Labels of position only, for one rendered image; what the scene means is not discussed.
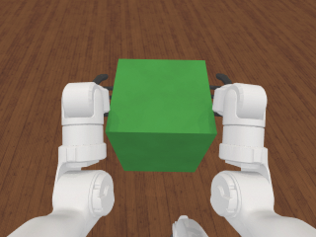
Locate left robot upper arm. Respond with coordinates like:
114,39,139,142
7,170,115,237

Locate left robot forearm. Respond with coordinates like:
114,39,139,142
52,82,111,205

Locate robot right thigh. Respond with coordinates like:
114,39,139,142
172,218,208,237

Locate right robot hand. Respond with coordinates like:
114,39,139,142
209,73,232,117

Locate right robot forearm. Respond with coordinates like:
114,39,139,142
212,83,275,197

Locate left robot hand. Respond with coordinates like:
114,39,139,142
92,74,114,117

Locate right robot shin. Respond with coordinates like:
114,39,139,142
178,215,188,220

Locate carton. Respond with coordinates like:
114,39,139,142
105,58,217,173

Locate right robot upper arm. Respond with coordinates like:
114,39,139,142
210,170,316,237

